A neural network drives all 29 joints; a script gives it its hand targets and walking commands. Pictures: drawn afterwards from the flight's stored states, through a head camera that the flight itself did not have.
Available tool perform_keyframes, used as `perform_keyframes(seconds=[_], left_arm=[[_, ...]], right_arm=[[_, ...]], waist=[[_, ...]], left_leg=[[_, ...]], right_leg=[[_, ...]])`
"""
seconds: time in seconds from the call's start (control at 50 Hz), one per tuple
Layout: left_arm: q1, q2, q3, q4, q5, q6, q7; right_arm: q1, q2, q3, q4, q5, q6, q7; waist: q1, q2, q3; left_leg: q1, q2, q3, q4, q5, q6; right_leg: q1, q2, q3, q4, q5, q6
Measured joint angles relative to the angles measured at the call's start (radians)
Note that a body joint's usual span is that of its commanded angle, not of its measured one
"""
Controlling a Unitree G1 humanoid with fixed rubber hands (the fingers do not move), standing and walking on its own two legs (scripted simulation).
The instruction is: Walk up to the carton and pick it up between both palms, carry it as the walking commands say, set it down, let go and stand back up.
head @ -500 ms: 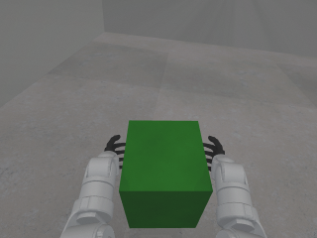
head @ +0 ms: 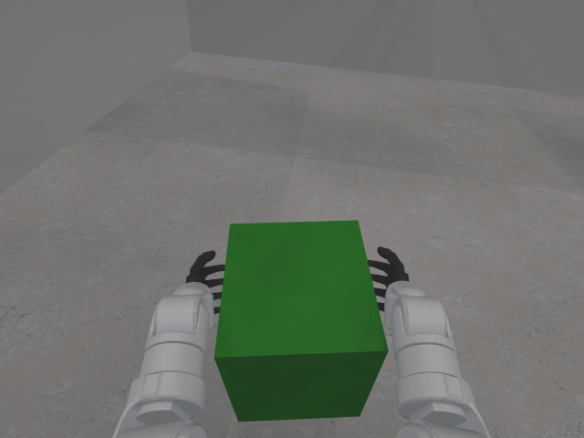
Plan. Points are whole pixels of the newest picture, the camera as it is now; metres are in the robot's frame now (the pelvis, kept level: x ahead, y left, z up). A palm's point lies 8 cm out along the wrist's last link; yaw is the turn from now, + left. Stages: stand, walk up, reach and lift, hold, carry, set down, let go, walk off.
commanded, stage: reach and lift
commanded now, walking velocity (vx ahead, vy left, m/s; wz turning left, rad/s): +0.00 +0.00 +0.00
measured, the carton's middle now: (296, 323) +0.32 +0.00 -0.01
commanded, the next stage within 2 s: hold in 0.34 s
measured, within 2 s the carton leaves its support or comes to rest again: neither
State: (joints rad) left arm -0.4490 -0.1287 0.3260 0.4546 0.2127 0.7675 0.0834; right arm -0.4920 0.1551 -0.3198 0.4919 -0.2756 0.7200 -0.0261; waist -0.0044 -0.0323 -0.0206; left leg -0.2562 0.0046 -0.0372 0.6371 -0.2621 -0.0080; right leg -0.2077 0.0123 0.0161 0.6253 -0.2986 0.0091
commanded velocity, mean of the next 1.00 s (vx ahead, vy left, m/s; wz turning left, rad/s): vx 0.00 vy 0.00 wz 0.00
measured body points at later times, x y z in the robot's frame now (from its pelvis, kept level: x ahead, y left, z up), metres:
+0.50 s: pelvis -0.01 +0.00 +0.00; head -0.07 +0.01 +0.45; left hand +0.31 +0.15 +0.05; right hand +0.32 -0.14 +0.07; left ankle +0.06 +0.12 -0.72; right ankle +0.03 -0.13 -0.72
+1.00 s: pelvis -0.01 +0.00 +0.00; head -0.07 +0.01 +0.44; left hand +0.30 +0.15 +0.05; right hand +0.31 -0.14 +0.07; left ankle +0.06 +0.12 -0.72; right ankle +0.03 -0.13 -0.72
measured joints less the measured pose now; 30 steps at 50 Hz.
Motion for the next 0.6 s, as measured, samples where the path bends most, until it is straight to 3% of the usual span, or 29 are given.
perform_keyframes(seconds=[0.6], left_arm=[[0.082, -0.022, -0.014, -0.094, 0.000, 0.017, -0.003]], right_arm=[[0.055, 0.000, 0.052, -0.048, 0.000, 0.008, 0.012]], waist=[[0.000, 0.000, 0.000]], left_leg=[[0.015, 0.000, 0.000, -0.014, 0.017, -0.005]], right_leg=[[0.009, 0.000, 0.001, -0.002, 0.011, -0.003]])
